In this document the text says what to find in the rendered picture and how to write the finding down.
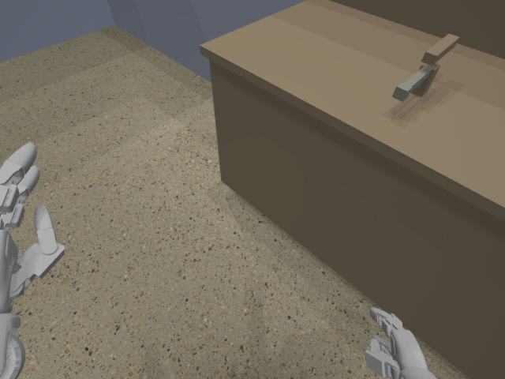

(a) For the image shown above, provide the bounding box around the counter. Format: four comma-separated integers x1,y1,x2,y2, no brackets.
200,0,505,379

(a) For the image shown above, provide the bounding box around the robot left forearm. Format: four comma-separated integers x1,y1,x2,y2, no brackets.
0,313,25,379

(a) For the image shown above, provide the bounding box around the left robot hand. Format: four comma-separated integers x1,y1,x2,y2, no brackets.
0,142,65,314

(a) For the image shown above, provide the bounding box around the right robot hand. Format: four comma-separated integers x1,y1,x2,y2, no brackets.
365,307,428,379

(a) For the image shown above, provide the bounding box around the tap lever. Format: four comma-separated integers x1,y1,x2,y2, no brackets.
392,64,435,102

